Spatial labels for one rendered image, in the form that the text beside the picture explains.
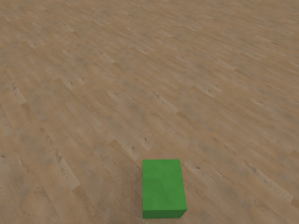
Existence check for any carton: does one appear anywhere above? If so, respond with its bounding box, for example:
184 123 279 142
142 159 188 219

